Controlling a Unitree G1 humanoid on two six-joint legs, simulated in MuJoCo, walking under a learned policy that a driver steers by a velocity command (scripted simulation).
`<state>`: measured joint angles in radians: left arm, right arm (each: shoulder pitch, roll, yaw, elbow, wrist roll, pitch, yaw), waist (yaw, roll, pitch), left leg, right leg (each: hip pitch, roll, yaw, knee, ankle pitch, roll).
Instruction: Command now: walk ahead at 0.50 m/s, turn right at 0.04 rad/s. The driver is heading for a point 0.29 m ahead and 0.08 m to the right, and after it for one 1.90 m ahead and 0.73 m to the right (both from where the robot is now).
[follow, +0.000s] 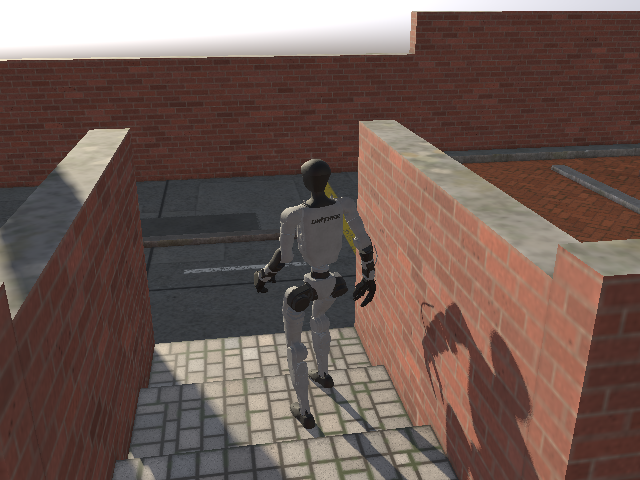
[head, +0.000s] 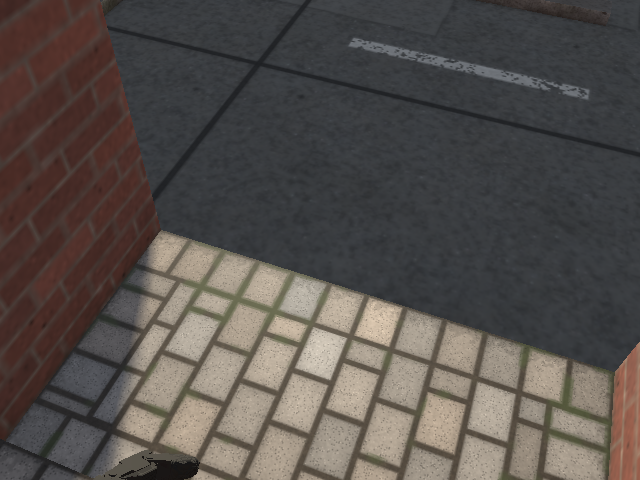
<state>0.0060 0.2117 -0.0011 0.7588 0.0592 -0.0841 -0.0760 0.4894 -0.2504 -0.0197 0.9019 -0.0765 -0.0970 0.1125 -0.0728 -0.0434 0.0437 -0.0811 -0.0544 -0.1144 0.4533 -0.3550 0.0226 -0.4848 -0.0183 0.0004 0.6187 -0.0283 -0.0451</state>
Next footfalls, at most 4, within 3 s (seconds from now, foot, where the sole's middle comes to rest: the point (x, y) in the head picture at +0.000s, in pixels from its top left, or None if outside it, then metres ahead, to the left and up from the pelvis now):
0.02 right None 0.16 -0.11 -0.77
0.44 left None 0.23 0.07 -0.77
0.74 right None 0.21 -0.18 -0.77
1.14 left None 0.50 -0.07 -0.95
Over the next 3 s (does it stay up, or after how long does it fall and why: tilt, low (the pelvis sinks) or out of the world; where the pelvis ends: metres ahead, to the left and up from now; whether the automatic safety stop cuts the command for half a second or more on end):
stays up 1.00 -0.46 -0.26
